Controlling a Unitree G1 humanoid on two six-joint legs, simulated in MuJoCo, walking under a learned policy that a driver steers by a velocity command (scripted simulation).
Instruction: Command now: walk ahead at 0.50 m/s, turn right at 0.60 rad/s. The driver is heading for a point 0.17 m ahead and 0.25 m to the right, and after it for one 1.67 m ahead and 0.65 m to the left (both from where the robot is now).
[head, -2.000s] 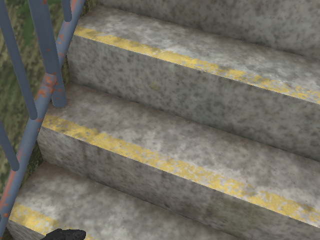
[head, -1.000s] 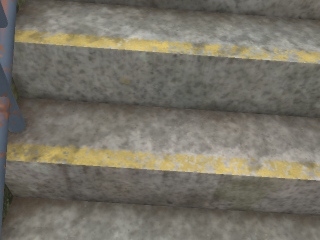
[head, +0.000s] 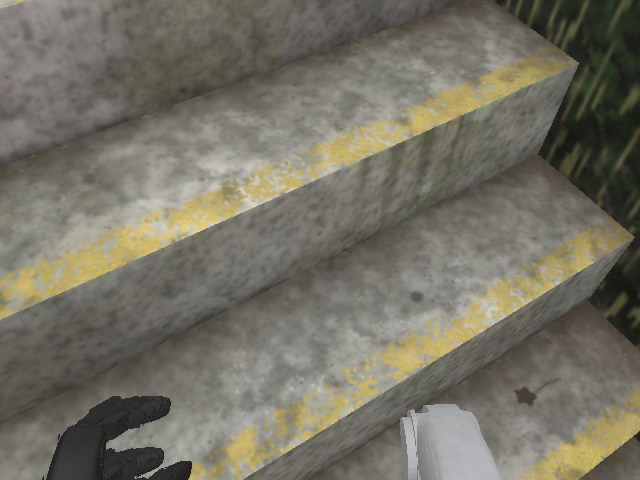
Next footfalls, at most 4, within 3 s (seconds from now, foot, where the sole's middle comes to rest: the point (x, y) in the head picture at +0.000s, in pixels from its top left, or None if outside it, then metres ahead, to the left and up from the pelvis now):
0.10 right None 0.33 -0.16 -0.56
0.80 left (346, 339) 0.53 -0.04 -0.35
1.36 right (425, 71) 0.90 -0.17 -0.14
1.88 left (288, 140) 0.74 0.05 -0.14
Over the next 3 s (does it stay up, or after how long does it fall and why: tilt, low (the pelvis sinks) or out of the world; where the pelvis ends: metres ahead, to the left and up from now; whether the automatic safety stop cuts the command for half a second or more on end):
stays up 0.91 0.17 0.82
